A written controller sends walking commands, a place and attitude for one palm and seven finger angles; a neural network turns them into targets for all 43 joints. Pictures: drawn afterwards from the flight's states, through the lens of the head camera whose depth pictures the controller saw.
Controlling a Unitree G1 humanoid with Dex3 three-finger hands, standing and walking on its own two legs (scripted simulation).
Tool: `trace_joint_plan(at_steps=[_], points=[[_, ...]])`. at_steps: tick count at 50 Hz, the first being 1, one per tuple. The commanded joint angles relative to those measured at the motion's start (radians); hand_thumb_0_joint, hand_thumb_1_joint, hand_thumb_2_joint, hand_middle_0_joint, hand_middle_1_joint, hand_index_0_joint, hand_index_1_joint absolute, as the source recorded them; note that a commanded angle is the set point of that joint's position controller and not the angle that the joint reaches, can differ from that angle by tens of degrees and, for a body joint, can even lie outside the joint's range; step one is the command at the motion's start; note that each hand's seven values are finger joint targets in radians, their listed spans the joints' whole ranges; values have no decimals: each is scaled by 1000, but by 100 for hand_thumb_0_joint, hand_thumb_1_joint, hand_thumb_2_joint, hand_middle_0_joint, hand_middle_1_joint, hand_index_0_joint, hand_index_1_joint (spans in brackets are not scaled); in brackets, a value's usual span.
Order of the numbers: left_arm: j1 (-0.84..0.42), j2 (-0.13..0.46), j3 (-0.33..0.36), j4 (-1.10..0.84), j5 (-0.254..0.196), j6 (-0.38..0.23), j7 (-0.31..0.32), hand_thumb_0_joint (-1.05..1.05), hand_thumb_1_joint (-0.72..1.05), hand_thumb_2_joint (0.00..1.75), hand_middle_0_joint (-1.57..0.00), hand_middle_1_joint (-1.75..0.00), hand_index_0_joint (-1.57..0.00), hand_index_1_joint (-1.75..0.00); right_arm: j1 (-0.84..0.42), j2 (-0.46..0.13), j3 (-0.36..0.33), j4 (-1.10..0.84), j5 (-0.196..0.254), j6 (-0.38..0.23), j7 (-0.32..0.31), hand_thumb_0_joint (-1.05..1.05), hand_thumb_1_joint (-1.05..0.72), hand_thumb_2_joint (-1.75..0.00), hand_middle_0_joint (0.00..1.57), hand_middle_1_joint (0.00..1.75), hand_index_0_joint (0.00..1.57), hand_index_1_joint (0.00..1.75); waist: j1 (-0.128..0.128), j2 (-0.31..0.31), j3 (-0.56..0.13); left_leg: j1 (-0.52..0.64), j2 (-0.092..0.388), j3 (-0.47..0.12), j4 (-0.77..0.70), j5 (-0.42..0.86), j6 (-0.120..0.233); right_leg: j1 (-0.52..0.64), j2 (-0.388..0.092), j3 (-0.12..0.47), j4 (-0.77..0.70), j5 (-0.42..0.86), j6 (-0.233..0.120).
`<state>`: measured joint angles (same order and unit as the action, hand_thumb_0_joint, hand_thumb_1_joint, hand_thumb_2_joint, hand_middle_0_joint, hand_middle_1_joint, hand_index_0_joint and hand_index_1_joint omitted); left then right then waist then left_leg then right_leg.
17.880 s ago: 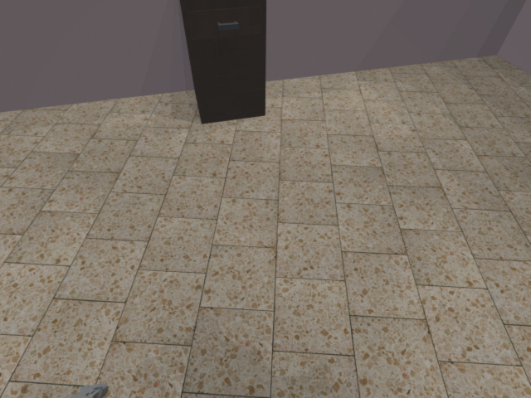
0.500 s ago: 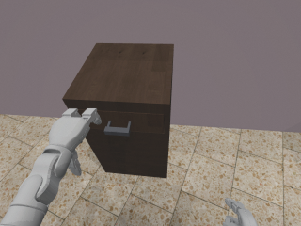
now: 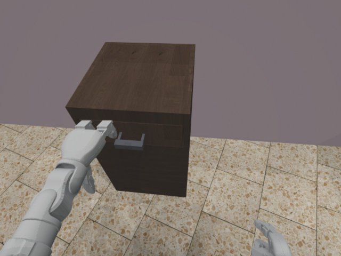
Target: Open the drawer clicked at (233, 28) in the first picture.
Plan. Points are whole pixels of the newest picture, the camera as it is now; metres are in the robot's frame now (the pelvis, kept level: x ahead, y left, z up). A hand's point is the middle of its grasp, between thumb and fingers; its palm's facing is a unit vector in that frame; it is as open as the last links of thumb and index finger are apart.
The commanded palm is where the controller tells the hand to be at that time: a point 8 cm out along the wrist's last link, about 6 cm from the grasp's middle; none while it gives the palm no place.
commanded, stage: move the hooked fingers above the handle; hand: left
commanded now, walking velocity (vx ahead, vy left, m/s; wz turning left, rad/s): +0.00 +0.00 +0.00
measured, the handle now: (130, 140) +0.52 +0.23 -0.16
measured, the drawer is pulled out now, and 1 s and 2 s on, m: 0.00 0.00 0.00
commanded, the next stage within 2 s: lower the fingers behind the handle in 1.96 s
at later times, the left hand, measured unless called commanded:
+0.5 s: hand (110, 147) +0.39 +0.23 -0.01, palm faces -0.08 -0.04 -1.00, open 13.9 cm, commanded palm +0.38 +0.23 +0.04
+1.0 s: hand (120, 144) +0.44 +0.23 -0.07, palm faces -0.10 -0.02 -0.99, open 13.9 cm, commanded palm +0.43 +0.22 -0.01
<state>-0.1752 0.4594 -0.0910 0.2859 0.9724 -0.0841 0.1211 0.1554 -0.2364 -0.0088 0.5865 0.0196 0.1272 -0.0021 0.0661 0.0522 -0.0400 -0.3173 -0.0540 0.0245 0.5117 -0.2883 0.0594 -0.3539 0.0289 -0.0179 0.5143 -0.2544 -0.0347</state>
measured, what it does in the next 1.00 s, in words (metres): stands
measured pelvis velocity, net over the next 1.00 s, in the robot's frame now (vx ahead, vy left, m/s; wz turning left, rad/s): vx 0.00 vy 0.00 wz -0.02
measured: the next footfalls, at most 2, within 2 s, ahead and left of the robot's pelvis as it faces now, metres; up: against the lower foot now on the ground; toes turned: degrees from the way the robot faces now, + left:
none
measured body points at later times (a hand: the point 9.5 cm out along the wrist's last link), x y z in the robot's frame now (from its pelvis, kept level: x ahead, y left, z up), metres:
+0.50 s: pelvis +0.01 -0.01 -0.02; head +0.07 -0.02 +0.43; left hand +0.38 +0.23 +0.04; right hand +0.10 -0.28 -0.15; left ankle -0.02 +0.08 -0.73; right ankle +0.00 -0.10 -0.73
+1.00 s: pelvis +0.00 +0.00 -0.05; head +0.10 +0.00 +0.39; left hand +0.44 +0.23 -0.02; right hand +0.03 -0.28 -0.18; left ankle -0.02 +0.08 -0.73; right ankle +0.00 -0.10 -0.73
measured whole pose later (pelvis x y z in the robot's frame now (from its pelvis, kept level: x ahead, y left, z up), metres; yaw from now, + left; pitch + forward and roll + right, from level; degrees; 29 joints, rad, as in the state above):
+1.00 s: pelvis +0.00 +0.00 -0.05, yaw -1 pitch +22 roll -1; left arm -0.64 0.48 0.01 1.03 1.14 -0.16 0.42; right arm 0.31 -0.25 -0.05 0.66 -0.03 0.15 0.00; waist -0.09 0.04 -0.17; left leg -0.85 -0.02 0.04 0.91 -0.44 0.06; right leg -0.88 0.05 -0.03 0.87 -0.38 -0.04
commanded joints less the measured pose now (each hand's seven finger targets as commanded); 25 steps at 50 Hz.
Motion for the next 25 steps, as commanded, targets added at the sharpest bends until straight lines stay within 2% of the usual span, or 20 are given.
trace_joint_plan(at_steps=[1,3,5,6,8,10,11,12,13,14,15,16,19,21,23,24,25], points=[[-340,234,166,-119,9,-21,77,0,-50,30,-30,-120,-30,-120,-25,-126,-57,-121,-2,-37,-10,0,-90,-90,20,30,20,30,-26,-35,-290,56,31,-31,-14,314,-22,90,-2,37,-16,212,-25],[-369,209,142,-71,15,-19,87,0,-50,30,-30,-120,-30,-120,-17,-124,-59,-118,0,-35,-12,0,-90,-90,20,30,20,30,-36,-33,-279,29,30,-24,0,304,-20,66,-4,36,-3,216,-24],[-389,204,133,-50,21,-21,98,0,-50,30,-30,-120,-30,-120,-8,-126,-63,-118,-2,-33,-11,0,-90,-90,20,30,20,30,-37,-18,-312,21,28,-20,17,313,-18,65,-5,44,12,234,-25],[-389,220,151,-37,24,-22,104,0,-50,30,-30,-120,-30,-120,2,-131,-68,-117,-3,-32,-10,0,-90,-90,20,30,20,30,-37,-28,-326,11,28,-22,26,320,-17,72,-2,44,19,245,-25],[-379,209,144,-28,25,-29,112,0,-50,30,-30,-120,-30,-120,15,-131,-72,-118,-6,-28,-10,0,-90,-90,20,30,20,30,-36,-27,-367,9,28,-22,41,354,-16,83,-3,49,36,287,-25],[-385,195,132,-4,27,-33,121,0,-50,30,-30,-120,-30,-120,25,-133,-75,-114,-7,-23,-9,0,-90,-90,20,30,20,30,-47,-26,-357,-12,26,-18,55,354,-14,68,-4,52,44,301,-23],[-391,210,151,28,30,-33,127,0,-50,30,-30,-120,-30,-120,33,-137,-78,-110,-7,-22,-9,0,-90,-90,20,30,20,30,-51,-54,-344,-35,28,-20,58,337,-12,58,-1,50,47,288,-22],[-403,217,153,38,34,-37,134,0,-50,30,-30,-120,-30,-120,39,-140,-78,-108,-6,-21,-9,0,-90,-90,20,30,20,30,-51,-46,-332,-48,27,-19,60,335,-12,53,-2,50,52,291,-24],[-397,213,154,47,34,-39,141,0,-50,30,-30,-120,-30,-120,45,-139,-80,-110,-8,-20,-9,0,-90,-90,20,30,20,30,-48,-50,-352,-54,25,-16,66,332,-9,62,-3,53,57,300,-22],[-414,236,172,62,42,-41,150,0,-50,30,-30,-120,-30,-120,50,-143,-83,-102,-9,-17,-10,0,-90,-90,20,30,20,30,-54,-46,-362,-61,26,-14,76,334,-9,54,-3,58,65,307,-22],[-432,220,156,62,45,-45,159,0,-50,30,-30,-120,-30,-120,56,-142,-84,-103,-11,-14,-9,0,-90,-90,20,30,20,30,-59,-25,-368,-68,23,-12,81,327,-10,47,-4,57,70,303,-22],[-453,225,161,69,50,-49,168,0,-50,30,-30,-120,-30,-120,65,-144,-87,-99,-13,-15,-9,0,-90,-90,20,30,20,30,-62,-46,-377,-76,25,-16,86,328,-8,46,-3,54,76,300,-23],[-495,234,167,131,61,-56,195,0,-50,30,-30,-120,-30,-120,87,-148,-91,-88,-15,-12,-11,0,-90,-90,20,30,20,30,-73,-38,-389,-107,22,-9,108,305,-5,26,-4,59,91,295,-20],[-521,277,202,161,73,-61,213,0,-50,30,-30,-120,-30,-120,99,-154,-94,-76,-19,-10,-14,0,-90,-90,20,30,20,30,-73,-29,-419,-124,20,-12,124,319,-5,26,-2,64,109,309,-24],[-512,227,165,201,79,-60,226,0,-50,30,-30,-120,-30,-120,113,-149,-98,-72,-20,-8,-10,0,-90,-90,20,30,20,30,-79,-5,-429,-119,21,-8,139,331,-6,-3,0,55,122,315,-23],[-531,212,150,235,79,-58,229,0,-50,30,-30,-120,-30,-120,119,-151,-98,-65,-19,-7,-9,0,-90,-90,20,30,20,30,-93,-22,-414,-129,23,-6,148,327,-5,-25,1,52,123,313,-21],[-568,222,153,258,83,-59,234,0,-50,30,-30,-120,-30,-120,129,-156,-99,-58,-21,-5,-10,0,-90,-90,20,30,20,30,-100,-35,-414,-142,24,-9,156,315,-5,-41,2,52,129,301,-21]])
